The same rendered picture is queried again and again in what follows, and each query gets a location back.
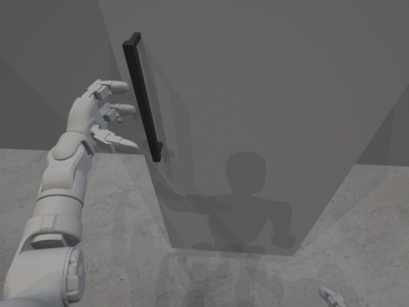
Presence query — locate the handle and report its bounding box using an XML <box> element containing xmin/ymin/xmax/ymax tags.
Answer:
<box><xmin>122</xmin><ymin>32</ymin><xmax>163</xmax><ymax>162</ymax></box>

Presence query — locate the left robot upper arm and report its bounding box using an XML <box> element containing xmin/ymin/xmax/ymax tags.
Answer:
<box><xmin>0</xmin><ymin>246</ymin><xmax>86</xmax><ymax>307</ymax></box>

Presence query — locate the robot left forearm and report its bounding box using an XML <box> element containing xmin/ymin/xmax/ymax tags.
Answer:
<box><xmin>3</xmin><ymin>132</ymin><xmax>95</xmax><ymax>300</ymax></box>

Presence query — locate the right robot hand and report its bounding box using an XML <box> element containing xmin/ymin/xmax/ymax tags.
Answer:
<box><xmin>318</xmin><ymin>285</ymin><xmax>346</xmax><ymax>307</ymax></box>

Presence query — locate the fridge door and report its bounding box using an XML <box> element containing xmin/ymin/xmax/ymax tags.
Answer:
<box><xmin>98</xmin><ymin>0</ymin><xmax>409</xmax><ymax>256</ymax></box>

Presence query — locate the left robot hand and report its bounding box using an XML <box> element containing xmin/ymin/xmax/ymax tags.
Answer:
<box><xmin>66</xmin><ymin>79</ymin><xmax>139</xmax><ymax>154</ymax></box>

